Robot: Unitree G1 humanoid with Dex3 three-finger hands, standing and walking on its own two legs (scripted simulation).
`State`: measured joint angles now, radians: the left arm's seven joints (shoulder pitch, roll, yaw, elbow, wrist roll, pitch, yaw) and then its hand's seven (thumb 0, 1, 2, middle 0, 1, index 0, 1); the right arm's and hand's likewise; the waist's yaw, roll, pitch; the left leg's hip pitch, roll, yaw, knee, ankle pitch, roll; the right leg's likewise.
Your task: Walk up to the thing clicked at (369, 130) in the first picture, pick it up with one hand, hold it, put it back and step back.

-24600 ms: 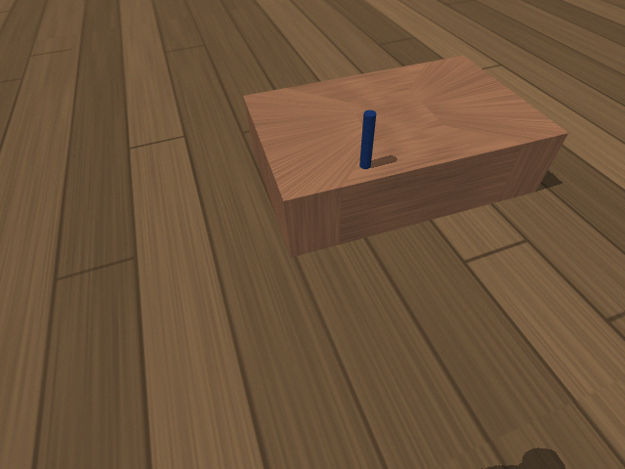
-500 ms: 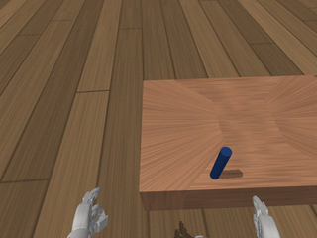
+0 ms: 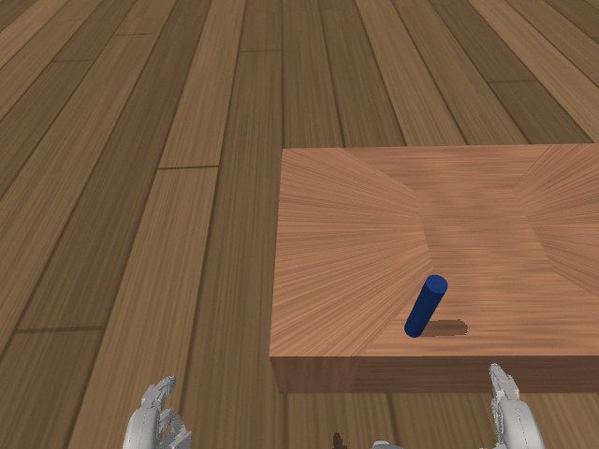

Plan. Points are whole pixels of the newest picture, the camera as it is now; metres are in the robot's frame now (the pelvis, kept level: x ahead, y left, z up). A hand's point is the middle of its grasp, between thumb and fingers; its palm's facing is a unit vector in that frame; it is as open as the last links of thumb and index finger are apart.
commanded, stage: home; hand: right
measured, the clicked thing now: (423, 309) +0.45 -0.23 -0.28
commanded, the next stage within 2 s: stand in 1.42 s
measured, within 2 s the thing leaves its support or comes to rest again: neither
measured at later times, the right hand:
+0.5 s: hand (475, 431) +0.17 -0.19 -0.06, palm faces +0.12 +0.96 -0.26, open 17.6 cm
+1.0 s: hand (466, 422) +0.18 -0.18 -0.06, palm faces +0.11 +0.96 -0.27, open 17.6 cm
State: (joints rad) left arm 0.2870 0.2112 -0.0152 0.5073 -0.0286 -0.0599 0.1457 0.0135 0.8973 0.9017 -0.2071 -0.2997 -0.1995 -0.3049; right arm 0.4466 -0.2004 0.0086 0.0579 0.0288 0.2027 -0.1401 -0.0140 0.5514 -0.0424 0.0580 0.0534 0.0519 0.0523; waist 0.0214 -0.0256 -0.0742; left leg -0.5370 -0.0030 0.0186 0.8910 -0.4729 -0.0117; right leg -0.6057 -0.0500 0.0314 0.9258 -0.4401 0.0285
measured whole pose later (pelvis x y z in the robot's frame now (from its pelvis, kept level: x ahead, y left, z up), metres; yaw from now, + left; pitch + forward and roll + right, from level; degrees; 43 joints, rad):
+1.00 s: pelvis +0.01 -0.01 +0.00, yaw +0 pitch +8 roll +2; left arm 0.26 0.21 -0.02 0.51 -0.02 -0.10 0.16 0.01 0.90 0.90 -0.21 -0.30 -0.20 -0.31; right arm 0.45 -0.19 0.01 0.00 0.02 0.26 -0.14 -0.01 0.57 -0.03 0.06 0.05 0.05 0.05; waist 0.02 -0.03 -0.09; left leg -0.55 0.00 0.01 0.91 -0.50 -0.02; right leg -0.63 -0.05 0.03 0.96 -0.47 0.02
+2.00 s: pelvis +0.00 -0.02 +0.04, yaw +1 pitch -2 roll +0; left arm 0.19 0.32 0.03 0.96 0.03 0.00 0.00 0.01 0.90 0.90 -0.21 -0.30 -0.20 -0.30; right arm 0.26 -0.32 -0.02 0.90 -0.04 -0.01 -0.02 0.00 -0.63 -0.83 0.20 0.30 0.19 0.29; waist 0.00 0.01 0.03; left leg -0.25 0.04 -0.02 0.61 -0.34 -0.04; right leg -0.29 -0.01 -0.02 0.62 -0.30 0.00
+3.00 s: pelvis +0.00 +0.00 +0.06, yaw +0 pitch -3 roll +0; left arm 0.10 0.32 0.00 1.16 0.01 0.00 0.00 0.00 0.90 0.90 -0.21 -0.30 -0.20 -0.30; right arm 0.13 -0.33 0.00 1.14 -0.01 -0.01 -0.01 0.00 -0.90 -0.89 0.20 0.30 0.20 0.30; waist 0.01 0.00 0.05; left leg -0.08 0.02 0.00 0.34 -0.21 -0.02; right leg -0.13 -0.02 0.00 0.35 -0.17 0.02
